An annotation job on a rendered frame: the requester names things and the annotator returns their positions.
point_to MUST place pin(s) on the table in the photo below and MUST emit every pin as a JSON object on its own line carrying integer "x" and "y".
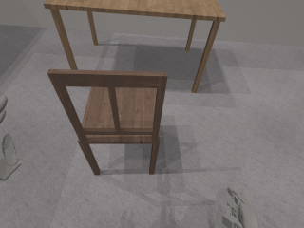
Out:
{"x": 205, "y": 10}

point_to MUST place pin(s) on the robot left hand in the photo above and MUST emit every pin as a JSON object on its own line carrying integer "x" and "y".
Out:
{"x": 10, "y": 163}

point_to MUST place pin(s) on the chair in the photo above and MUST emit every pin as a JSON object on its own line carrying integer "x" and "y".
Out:
{"x": 123, "y": 107}

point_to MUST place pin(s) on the robot right hand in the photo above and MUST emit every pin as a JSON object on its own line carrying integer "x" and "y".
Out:
{"x": 242, "y": 217}

